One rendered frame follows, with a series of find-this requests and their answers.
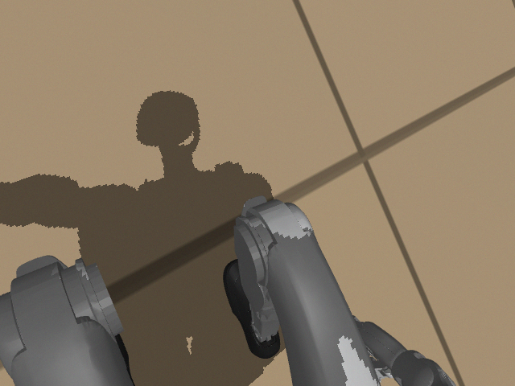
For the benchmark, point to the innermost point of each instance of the right robot arm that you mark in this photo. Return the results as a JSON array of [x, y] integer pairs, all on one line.
[[411, 368]]

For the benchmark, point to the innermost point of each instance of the left robot foot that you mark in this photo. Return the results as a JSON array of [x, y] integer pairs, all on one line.
[[124, 353]]

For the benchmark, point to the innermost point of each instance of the right robot foot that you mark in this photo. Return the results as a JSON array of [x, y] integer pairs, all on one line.
[[240, 307]]

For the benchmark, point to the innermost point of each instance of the right robot hand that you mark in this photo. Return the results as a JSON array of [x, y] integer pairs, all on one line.
[[380, 345]]

